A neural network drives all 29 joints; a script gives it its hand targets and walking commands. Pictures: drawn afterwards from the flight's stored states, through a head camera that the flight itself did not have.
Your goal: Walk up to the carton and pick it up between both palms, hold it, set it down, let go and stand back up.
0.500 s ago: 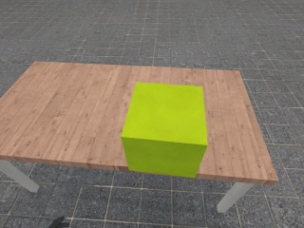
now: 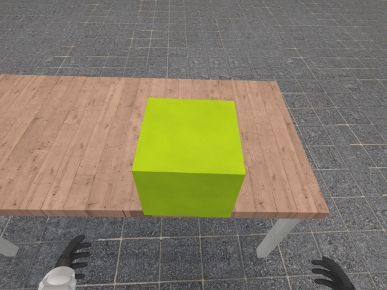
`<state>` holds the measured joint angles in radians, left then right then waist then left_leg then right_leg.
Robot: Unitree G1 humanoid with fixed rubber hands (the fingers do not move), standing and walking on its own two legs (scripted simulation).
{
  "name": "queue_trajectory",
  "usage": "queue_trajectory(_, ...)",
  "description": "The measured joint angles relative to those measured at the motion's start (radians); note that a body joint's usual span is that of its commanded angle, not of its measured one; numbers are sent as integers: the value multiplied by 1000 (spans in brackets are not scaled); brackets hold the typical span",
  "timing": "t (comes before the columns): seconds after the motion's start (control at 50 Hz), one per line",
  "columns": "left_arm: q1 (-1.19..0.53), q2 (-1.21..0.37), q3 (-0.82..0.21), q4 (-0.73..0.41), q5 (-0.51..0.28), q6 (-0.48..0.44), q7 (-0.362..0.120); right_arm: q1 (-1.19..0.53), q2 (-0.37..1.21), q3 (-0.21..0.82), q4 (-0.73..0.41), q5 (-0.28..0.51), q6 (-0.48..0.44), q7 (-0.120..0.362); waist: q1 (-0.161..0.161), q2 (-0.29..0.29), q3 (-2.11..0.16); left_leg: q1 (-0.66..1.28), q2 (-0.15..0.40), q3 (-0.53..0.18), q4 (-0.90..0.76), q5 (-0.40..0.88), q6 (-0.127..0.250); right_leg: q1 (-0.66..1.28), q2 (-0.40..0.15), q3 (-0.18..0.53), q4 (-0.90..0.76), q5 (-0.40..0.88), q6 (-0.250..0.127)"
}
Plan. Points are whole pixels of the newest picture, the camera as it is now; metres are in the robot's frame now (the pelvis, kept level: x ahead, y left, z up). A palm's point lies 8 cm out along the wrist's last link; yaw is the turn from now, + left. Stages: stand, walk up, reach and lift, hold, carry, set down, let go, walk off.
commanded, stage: reach and lift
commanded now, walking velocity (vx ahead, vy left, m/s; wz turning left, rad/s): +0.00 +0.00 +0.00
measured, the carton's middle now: (189, 158) +0.47 +0.05 -0.07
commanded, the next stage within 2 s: none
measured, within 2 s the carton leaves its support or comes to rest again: neither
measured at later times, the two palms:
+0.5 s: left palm (62, 271) +0.16 +0.29 -0.06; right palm (317, 283) +0.16 -0.22 -0.06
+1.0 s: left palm (70, 253) +0.19 +0.28 -0.04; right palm (299, 260) +0.20 -0.19 -0.04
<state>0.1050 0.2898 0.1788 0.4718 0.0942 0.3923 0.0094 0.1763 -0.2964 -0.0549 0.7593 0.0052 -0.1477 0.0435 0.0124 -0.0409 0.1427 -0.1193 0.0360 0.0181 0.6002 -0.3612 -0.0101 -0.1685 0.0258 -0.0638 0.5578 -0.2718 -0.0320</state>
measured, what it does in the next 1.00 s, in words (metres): stands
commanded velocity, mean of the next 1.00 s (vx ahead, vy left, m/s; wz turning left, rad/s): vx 0.00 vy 0.00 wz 0.00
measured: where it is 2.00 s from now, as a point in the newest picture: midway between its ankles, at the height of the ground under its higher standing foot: outside the picture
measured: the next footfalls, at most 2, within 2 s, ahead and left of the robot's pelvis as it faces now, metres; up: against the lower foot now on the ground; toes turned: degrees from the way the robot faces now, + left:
none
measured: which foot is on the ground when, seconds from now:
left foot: down 0.00-1.00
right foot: down 0.00-1.00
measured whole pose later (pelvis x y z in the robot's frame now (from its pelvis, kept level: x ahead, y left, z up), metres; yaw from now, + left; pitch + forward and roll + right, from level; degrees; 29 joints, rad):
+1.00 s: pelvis +0.01 +0.02 +0.00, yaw +0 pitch -6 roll -1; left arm 0.10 0.28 -0.02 0.73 -0.18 -0.37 -0.03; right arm 0.10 -0.15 -0.01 0.84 0.18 -0.49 0.00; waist 0.05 0.00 0.07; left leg -0.11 0.01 0.04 0.56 -0.35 0.02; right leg -0.15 0.01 -0.03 0.51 -0.26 0.00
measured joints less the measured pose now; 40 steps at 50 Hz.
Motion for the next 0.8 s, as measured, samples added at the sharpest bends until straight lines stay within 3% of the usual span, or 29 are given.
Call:
queue_trajectory(0.14, 36, 29, -21, -14, -61, -70, 6, 19, 64, -12, -78, -13, -12, -5, 12, 3, -19, -24, -4, 4, -23, 24, 4, -20, -4, 2, -30, 27, 3)
queue_trajectory(0.4, 61, -12, -89, 46, -161, -263, 2, 2, 112, -55, -59, -21, -79, -22, 18, 45, -53, -23, -22, 23, -52, 44, 27, -20, -20, 20, -62, 53, 23)
queue_trajectory(0.8, 27, -33, -158, 190, -216, -589, -20, -55, 127, -5, 34, 109, -228, -34, 37, 30, -78, 24, -26, 26, -63, 27, 31, 27, -20, 30, -71, 35, 31)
